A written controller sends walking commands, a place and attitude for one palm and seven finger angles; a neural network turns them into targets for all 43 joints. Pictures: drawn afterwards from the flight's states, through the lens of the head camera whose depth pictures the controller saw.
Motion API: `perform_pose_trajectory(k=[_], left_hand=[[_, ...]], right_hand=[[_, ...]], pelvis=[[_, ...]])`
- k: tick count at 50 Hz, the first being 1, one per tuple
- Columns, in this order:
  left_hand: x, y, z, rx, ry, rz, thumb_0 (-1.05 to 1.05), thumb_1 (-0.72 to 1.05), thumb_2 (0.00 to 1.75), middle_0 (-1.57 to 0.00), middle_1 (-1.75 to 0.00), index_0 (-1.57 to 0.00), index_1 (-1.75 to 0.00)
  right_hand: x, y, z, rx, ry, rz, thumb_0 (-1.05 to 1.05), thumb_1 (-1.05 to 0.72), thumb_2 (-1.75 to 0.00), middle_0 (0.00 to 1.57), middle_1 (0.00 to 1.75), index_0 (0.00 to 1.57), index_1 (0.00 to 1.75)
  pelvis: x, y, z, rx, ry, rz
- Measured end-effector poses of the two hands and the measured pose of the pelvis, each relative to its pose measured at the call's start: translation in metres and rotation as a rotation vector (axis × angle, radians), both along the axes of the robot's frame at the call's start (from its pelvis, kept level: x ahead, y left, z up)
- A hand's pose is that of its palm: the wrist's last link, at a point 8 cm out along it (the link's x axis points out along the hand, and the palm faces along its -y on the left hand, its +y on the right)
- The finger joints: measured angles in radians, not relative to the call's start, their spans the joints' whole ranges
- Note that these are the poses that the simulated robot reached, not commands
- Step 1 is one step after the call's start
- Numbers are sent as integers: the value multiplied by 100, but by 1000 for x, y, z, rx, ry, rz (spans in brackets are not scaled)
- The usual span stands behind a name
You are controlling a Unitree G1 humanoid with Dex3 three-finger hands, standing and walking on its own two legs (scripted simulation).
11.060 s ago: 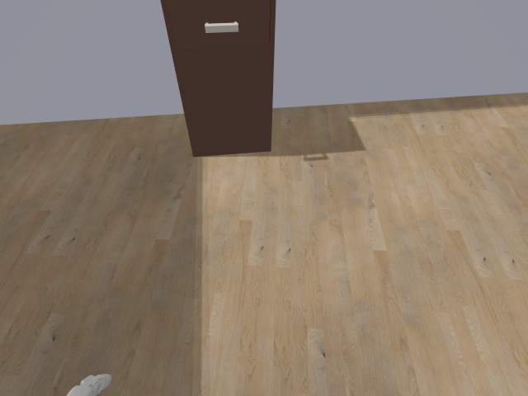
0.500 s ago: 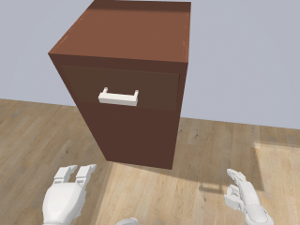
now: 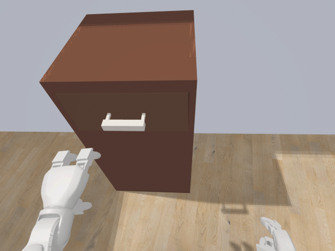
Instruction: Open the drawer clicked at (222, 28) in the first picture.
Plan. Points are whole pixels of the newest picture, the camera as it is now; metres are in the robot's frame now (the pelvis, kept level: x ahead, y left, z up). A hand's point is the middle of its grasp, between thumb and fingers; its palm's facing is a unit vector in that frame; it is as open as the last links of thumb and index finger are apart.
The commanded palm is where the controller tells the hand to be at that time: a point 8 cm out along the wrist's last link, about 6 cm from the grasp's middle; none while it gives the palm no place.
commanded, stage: raise the hand with hooked fingers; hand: left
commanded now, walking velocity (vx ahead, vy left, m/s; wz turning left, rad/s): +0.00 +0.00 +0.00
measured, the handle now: (124, 120) +0.49 +0.20 -0.03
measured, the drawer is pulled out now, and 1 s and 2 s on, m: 0.00 0.00 0.00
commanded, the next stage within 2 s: move the hooked fingers above the handle in 0.88 s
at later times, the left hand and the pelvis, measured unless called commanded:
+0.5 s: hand (49, 147) +0.31 +0.31 +0.09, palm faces +0.05 -0.07 -1.00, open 13.8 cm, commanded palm +0.27 +0.30 +0.15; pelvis +0.00 +0.05 +0.02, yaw +1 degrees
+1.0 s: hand (47, 156) +0.28 +0.30 +0.09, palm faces +0.06 -0.08 -0.99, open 13.8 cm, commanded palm +0.26 +0.30 +0.15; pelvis -0.02 +0.05 +0.02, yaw +2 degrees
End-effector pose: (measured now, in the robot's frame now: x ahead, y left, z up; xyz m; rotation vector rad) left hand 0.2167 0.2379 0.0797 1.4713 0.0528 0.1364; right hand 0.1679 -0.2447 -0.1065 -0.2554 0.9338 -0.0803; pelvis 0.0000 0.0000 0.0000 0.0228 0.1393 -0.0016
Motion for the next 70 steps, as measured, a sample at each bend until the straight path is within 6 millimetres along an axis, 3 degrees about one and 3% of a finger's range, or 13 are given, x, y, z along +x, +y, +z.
perform_pose_trajectory(k=[5, 15, 20, 25, 30, 39, 45, 51, 60, 70], left_hand=[[16, 21, 15, 12, -60, 63, 0, -21, 43, -30, -101, -30, -102], [47, 31, 42, 1, -25, 8, 0, -42, 34, -31, -114, -31, -115], [57, 50, 58, 23, -28, 17, 0, -47, 32, -32, -118, -32, -118], [66, 70, 67, 25, 10, 41, 0, -49, 31, -32, -119, -32, -120], [67, 75, 68, 13, 48, 3, 0, -49, 31, -32, -119, -32, -120], [49, 68, 58, 8, 44, -92, 0, -49, 30, -32, -120, -32, -120], [43, 72, 68, 18, -32, -46, 0, -49, 30, -32, -120, -32, -120], [44, 65, 62, 9, 15, -5, 0, -49, 30, -32, -120, -32, -120], [58, 35, 54, 18, 38, -93, 0, -49, 30, -32, -120, -32, -120], [80, 32, 48, 34, 48, -23, 0, -49, 30, -32, -120, -32, -120]], right_hand=[[12, 12, 5, 17, -29, -15, 1, -91, -90, 20, 30, 20, 30], [37, 70, 28, 84, -101, 38, 1, -91, -90, 20, 30, 20, 30], [38, 92, 30, 104, -88, 70, 1, -91, -90, 20, 30, 20, 30], [28, 101, 27, 102, -42, 84, 1, -91, -90, 20, 30, 20, 30], [12, 99, 21, 91, 4, 75, 1, -91, -90, 20, 30, 20, 30], [-14, 85, 13, 54, 76, 61, 1, -91, -90, 20, 30, 20, 30], [-15, 80, 11, 60, 76, 57, 1, -91, -90, 20, 30, 20, 30], [-7, 78, 16, 78, 32, 56, 1, -91, -90, 20, 30, 20, 30], [-1, 66, 22, 64, -14, 49, 1, -91, -90, 20, 30, 20, 30], [-13, 40, 12, 57, 37, -2, 1, -91, -90, 20, 30, 20, 30]], pelvis=[[1, 14, 1, -10, -11, 8], [4, 36, 11, -24, -67, 9], [2, 45, 14, -32, -84, 18], [-1, 53, 17, -37, -92, 29], [-2, 58, 19, -41, -91, 33], [-8, 60, 19, -41, -84, 33], [-12, 56, 19, -38, -80, 37], [-15, 49, 19, -33, -88, 34], [-15, 35, 19, -26, -86, 28], [-9, 22, 17, -19, -55, 21]])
